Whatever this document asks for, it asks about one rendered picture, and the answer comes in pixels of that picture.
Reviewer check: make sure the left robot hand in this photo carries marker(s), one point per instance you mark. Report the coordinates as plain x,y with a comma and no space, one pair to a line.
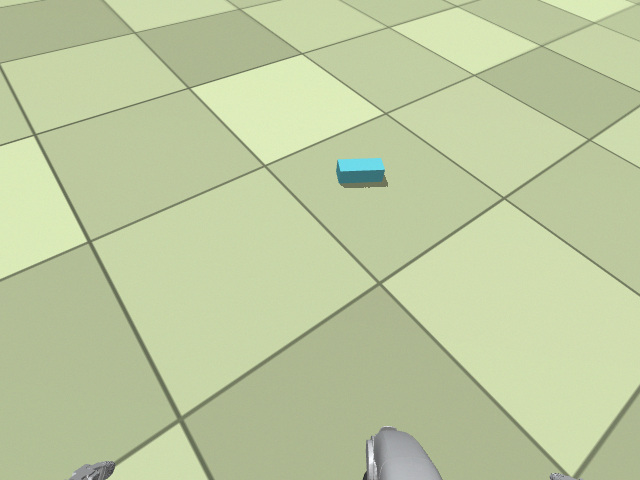
97,471

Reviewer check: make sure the carton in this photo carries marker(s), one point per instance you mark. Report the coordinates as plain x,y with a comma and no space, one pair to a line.
360,170

